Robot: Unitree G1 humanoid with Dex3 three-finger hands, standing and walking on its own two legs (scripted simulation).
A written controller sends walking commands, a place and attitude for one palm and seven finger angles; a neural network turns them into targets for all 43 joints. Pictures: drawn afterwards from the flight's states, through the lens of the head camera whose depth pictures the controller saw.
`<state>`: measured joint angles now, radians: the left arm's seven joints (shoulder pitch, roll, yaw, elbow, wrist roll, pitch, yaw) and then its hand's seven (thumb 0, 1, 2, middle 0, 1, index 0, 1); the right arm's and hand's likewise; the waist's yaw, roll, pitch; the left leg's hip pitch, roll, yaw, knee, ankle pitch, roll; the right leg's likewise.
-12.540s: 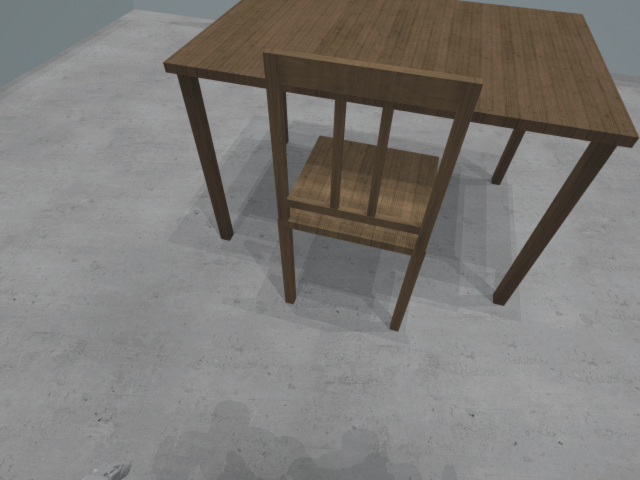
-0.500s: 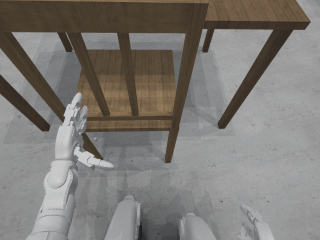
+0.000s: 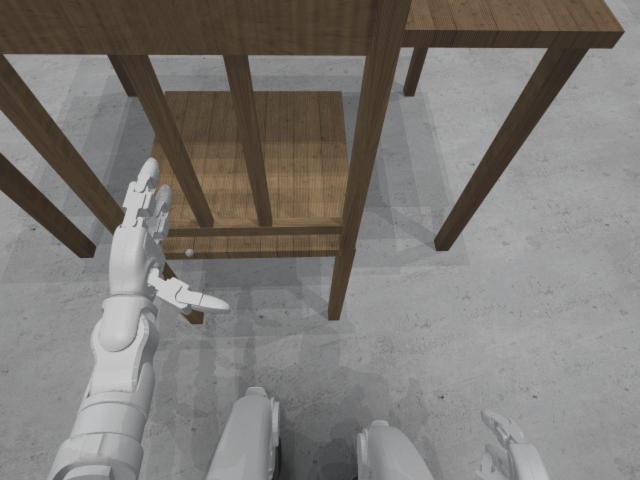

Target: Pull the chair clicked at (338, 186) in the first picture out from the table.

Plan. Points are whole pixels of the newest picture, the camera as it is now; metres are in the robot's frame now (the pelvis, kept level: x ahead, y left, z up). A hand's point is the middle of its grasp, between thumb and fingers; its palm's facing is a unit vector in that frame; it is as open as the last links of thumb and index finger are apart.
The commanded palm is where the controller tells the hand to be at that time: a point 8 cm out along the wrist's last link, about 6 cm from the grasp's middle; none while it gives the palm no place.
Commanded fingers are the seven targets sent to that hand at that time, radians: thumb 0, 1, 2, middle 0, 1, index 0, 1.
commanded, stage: push the fingers through the gap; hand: left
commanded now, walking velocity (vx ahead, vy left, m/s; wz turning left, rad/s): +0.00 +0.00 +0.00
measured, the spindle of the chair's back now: (179, 160) +0.50 +0.21 +0.05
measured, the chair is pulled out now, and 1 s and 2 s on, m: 0.00 0.00 0.00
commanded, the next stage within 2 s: hook a spindle and tug to test in 1.38 s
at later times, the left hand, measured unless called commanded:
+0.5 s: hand (196, 221) +0.42 +0.18 +0.03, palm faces +0.08 -1.00 -0.04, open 16.9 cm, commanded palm +0.39 +0.23 +0.03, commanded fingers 0.00 -0.50 0.30 -0.06 -0.08 -0.06 -0.08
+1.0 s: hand (199, 189) +0.46 +0.18 +0.04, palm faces +0.09 -1.00 -0.03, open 16.9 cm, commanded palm +0.44 +0.22 +0.03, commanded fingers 0.00 -0.50 0.30 -0.06 -0.08 -0.06 -0.08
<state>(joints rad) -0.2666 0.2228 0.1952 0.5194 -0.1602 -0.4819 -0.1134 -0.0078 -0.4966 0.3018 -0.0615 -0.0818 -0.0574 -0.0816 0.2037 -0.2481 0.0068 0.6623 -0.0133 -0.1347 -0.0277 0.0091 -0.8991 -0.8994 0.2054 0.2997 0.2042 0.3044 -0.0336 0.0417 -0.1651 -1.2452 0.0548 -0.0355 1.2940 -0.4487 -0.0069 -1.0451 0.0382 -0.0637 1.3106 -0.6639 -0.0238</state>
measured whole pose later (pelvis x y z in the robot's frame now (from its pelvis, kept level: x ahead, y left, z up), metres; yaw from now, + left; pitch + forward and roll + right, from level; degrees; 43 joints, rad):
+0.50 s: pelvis +0.00 +0.00 +0.00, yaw -1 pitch +24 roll -3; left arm -0.45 0.27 0.29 0.72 -0.15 -0.48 -0.13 -0.01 -0.50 0.30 -0.06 -0.08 -0.06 -0.08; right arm 0.25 -0.25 0.00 0.69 -0.02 -0.11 -0.02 0.01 -0.90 -0.90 0.21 0.30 0.20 0.30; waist -0.07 0.04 -0.17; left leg -1.27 0.07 -0.03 1.29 -0.44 -0.01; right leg -1.08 0.05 -0.05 1.31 -0.66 -0.03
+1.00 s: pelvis +0.00 +0.00 -0.01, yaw -1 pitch +26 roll -3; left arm -0.67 0.34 0.36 0.95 -0.10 -0.50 -0.12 -0.01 -0.50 0.30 -0.06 -0.08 -0.06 -0.08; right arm 0.28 -0.25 0.01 0.71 -0.03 -0.08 0.00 0.01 -0.90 -0.90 0.21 0.30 0.20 0.30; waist -0.10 0.04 -0.17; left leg -1.32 0.07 -0.03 1.30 -0.44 -0.01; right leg -1.13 0.05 -0.05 1.33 -0.65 -0.02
